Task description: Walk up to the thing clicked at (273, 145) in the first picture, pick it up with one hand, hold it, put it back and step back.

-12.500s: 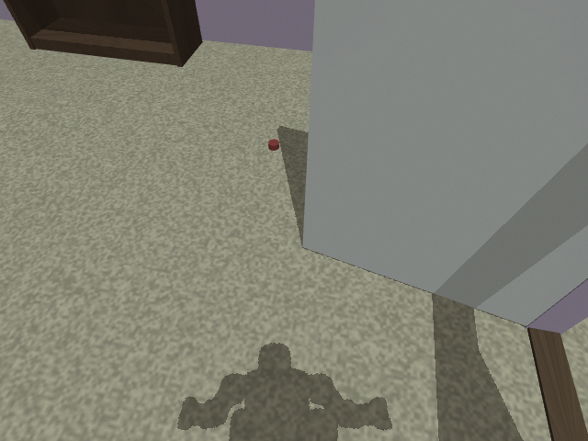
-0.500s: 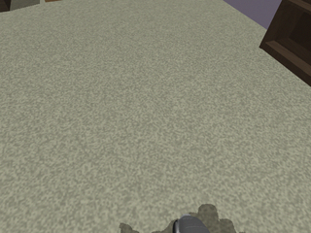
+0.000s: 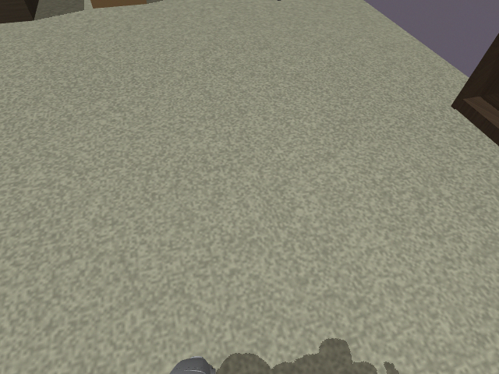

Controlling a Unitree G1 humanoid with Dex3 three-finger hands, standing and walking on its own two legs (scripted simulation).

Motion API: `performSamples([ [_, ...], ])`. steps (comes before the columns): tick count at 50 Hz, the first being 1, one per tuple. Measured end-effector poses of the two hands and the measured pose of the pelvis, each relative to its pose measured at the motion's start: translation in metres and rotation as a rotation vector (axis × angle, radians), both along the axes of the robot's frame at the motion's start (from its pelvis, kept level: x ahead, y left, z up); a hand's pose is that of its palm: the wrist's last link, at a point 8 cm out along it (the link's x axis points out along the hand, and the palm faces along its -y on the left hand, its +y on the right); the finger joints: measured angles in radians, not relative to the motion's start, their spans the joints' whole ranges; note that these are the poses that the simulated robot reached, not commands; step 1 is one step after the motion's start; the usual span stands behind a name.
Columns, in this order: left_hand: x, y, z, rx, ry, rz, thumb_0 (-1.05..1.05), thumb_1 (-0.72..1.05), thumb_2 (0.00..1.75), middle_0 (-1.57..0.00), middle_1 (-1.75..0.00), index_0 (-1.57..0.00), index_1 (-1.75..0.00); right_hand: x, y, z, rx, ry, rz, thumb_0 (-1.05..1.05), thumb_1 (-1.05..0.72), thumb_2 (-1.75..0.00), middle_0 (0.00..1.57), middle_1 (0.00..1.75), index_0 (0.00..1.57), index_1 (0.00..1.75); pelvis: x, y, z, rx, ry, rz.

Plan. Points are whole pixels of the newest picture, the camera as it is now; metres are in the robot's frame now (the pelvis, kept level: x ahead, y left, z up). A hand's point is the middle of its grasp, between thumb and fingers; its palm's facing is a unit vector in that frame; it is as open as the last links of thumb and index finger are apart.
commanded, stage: walk up
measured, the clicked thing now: out of the picture -0.26 -1.31 -0.74
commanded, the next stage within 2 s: stand in 1.78 s
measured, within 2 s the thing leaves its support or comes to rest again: neither
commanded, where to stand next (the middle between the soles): +0.40 -0.01 m, yaw +0 degrees
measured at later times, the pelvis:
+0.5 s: pelvis +0.19 -0.04 +0.00, yaw -1 degrees
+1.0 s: pelvis +0.33 -0.01 +0.00, yaw +0 degrees
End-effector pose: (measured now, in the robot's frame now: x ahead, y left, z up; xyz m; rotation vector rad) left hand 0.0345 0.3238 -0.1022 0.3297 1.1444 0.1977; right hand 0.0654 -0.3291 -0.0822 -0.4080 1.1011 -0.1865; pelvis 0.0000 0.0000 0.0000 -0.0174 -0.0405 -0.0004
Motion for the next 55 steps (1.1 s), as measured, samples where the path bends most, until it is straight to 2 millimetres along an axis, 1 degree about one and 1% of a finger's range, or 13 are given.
performSamples([
  [4,0.036,0.008,-0.010,0.001,0.050,-0.010,0.01,0.90,0.89,-0.21,-0.30,-0.20,-0.30,0.032,0.009,0.007,-0.013,-0.058,-0.033,0.01,-0.90,-0.90,0.20,0.30,0.20,0.30,0.032,0.007,-0.001,0.017,-0.005,-0.011],
  [8,0.079,0.004,-0.004,-0.013,0.037,-0.037,0.01,0.90,0.89,-0.20,-0.30,-0.20,-0.30,0.049,0.014,0.016,-0.006,-0.049,-0.051,0.01,-0.90,-0.90,0.20,0.30,0.20,0.30,0.061,0.005,0.008,0.028,-0.003,-0.024],
  [11,0.109,-0.003,0.003,-0.020,0.029,-0.062,0.01,0.90,0.89,-0.20,-0.30,-0.20,-0.30,0.060,0.012,0.015,0.004,-0.025,-0.057,0.01,-0.90,-0.90,0.20,0.30,0.21,0.30,0.082,0.002,0.012,0.034,-0.001,-0.031],
  [16,0.162,-0.019,0.016,-0.003,0.009,-0.088,0.01,0.90,0.89,-0.21,-0.30,-0.20,-0.30,0.081,-0.005,0.000,0.036,0.018,-0.076,0.01,-0.90,-0.90,0.21,0.30,0.21,0.30,0.121,-0.012,0.011,0.041,0.002,-0.030],
  [20,0.200,-0.030,0.019,0.052,-0.050,-0.079,0.01,0.90,0.89,-0.21,-0.30,-0.20,-0.30,0.111,-0.026,-0.025,0.052,0.049,-0.079,0.01,-0.90,-0.90,0.21,0.30,0.21,0.30,0.157,-0.032,-0.003,0.028,-0.001,-0.023],
  [24,0.217,-0.040,0.028,0.066,-0.083,-0.033,0.01,0.90,0.89,-0.21,-0.30,-0.20,-0.30,0.155,-0.030,-0.031,0.067,0.066,-0.060,0.01,-0.90,-0.90,0.20,0.30,0.20,0.30,0.183,-0.039,0.001,0.022,-0.008,-0.013],
  [31,0.228,-0.040,0.037,0.066,-0.031,0.007,0.01,0.90,0.89,-0.21,-0.30,-0.20,-0.30,0.236,-0.021,-0.016,0.091,0.022,0.013,0.01,-0.91,-0.90,0.20,0.30,0.20,0.30,0.227,-0.037,0.013,0.013,0.002,0.004],
  [36,0.241,-0.024,0.023,0.052,0.015,0.030,0.01,0.90,0.89,-0.21,-0.30,-0.20,-0.30,0.289,-0.008,-0.007,0.070,0.001,0.050,0.01,-0.91,-0.90,0.20,0.30,0.20,0.30,0.263,-0.026,0.010,0.006,0.004,0.013],
  [40,0.264,-0.007,-0.001,0.039,0.052,0.038,0.01,0.90,0.89,-0.21,-0.30,-0.20,-0.30,0.329,0.003,-0.007,0.023,-0.050,0.052,0.01,-0.90,-0.90,0.20,0.30,0.20,0.30,0.292,-0.009,-0.004,0.017,0.002,0.019],
  [43,0.289,-0.005,-0.007,0.027,0.067,0.031,0.01,0.90,0.89,-0.21,-0.30,-0.20,-0.30,0.344,0.011,-0.003,0.019,-0.075,0.033,0.01,-0.91,-0.90,0.20,0.30,0.20,0.30,0.305,-0.003,-0.003,0.007,-0.003,0.019],
  [48,0.328,-0.010,-0.005,0.011,0.041,0.005,0.01,0.90,0.89,-0.21,-0.30,-0.20,-0.30,0.353,0.014,0.004,0.011,-0.051,0.019,0.01,-0.90,-0.90,0.20,0.30,0.20,0.30,0.323,-0.005,0.004,0.011,0.003,0.011],
  [51,0.344,-0.014,-0.005,0.019,0.042,-0.002,0.01,0.90,0.89,-0.21,-0.30,-0.20,-0.30,0.357,0.009,-0.002,0.011,-0.033,0.008,0.01,-0.90,-0.90,0.20,0.30,0.21,0.30,0.332,-0.009,0.002,0.014,0.006,0.007],
  [55,0.357,-0.022,-0.008,0.050,0.039,0.005,0.01,0.90,0.89,-0.21,-0.30,-0.20,-0.30,0.365,-0.001,-0.022,0.032,-0.015,-0.025,0.01,-0.90,-0.90,0.20,0.30,0.21,0.30,0.342,-0.018,-0.008,0.008,-0.004,0.000],
])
